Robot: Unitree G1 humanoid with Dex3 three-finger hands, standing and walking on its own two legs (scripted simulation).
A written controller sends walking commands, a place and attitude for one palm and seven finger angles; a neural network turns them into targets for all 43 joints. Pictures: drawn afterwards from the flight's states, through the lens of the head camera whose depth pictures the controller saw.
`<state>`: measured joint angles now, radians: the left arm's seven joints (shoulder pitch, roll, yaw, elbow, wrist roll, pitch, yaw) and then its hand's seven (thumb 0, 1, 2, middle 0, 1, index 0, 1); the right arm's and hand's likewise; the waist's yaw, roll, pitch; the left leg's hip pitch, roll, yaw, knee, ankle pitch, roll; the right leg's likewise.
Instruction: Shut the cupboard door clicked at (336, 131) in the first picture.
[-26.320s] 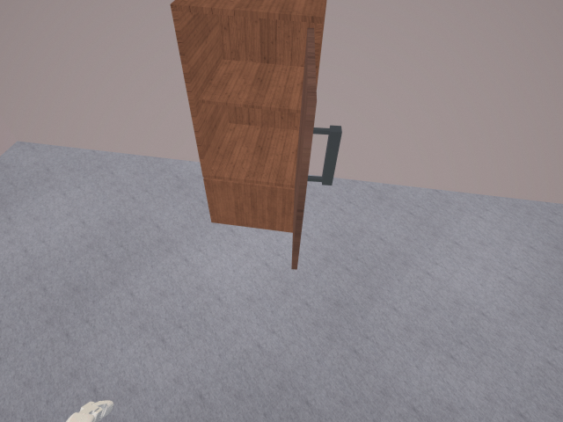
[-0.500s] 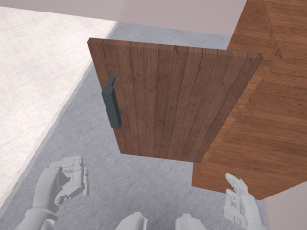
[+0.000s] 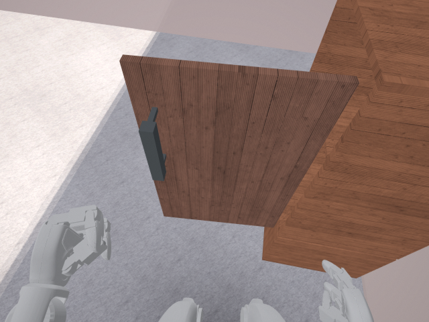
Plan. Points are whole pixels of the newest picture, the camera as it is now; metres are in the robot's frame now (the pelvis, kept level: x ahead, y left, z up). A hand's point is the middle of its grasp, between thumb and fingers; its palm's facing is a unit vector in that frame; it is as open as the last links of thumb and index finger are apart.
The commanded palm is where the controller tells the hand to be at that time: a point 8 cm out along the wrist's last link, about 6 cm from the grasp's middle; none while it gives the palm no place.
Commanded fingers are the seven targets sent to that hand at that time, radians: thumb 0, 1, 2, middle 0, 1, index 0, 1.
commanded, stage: raise the hand and make a fist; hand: left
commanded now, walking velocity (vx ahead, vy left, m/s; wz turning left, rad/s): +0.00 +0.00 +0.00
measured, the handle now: (156, 145) +0.43 +0.16 +0.05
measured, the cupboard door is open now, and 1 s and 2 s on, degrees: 95 95 93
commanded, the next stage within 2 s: bring the fist close to the handle in 0.04 s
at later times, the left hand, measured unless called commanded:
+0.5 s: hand (134, 232) +0.26 +0.16 +0.04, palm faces -0.09 -1.00 +0.00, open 3.1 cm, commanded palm +0.25 +0.22 +0.06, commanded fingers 0.00 0.90 0.90 -1.30 -1.50 -1.30 -1.50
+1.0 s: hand (157, 196) +0.32 +0.13 +0.06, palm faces -0.04 -1.00 -0.03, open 3.1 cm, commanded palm +0.30 +0.18 +0.06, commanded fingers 0.00 0.90 0.90 -1.30 -1.50 -1.30 -1.50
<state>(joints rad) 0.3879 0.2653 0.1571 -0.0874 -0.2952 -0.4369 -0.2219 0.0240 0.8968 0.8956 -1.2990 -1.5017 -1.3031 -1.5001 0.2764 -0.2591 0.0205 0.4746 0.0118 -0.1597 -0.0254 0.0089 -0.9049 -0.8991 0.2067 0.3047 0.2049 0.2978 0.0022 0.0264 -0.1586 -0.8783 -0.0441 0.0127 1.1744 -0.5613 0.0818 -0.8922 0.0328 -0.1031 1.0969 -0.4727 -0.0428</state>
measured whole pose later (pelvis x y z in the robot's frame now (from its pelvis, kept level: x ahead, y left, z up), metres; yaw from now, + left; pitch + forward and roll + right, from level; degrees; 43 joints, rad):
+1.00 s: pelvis +0.01 -0.01 +0.00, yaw +0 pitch +16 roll -2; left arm 0.01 0.18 0.03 0.18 -0.17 -0.37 -0.10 0.02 0.90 0.90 -1.30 -1.50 -1.30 -1.50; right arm 0.25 -0.25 0.02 0.52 0.01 -0.08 0.00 0.01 -0.91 -0.90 0.21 0.30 0.20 0.30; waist -0.01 0.04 -0.16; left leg -0.87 -0.05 0.02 1.14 -0.56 0.07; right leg -0.90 0.03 -0.09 1.09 -0.48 -0.05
